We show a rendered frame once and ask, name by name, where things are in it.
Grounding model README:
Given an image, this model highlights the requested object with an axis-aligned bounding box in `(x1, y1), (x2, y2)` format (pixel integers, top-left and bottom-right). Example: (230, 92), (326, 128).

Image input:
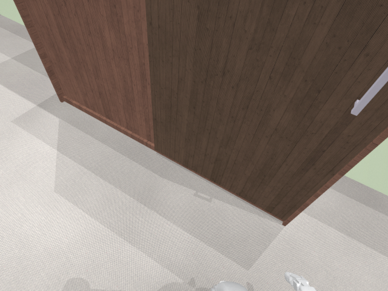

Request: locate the right robot hand
(284, 272), (316, 291)

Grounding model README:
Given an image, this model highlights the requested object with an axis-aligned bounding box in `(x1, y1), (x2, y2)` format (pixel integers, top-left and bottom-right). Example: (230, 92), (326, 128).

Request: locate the handle
(351, 68), (388, 116)

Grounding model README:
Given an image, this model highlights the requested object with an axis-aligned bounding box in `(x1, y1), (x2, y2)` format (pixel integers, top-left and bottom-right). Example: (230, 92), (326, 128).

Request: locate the wardrobe door
(145, 0), (388, 221)
(23, 0), (154, 143)

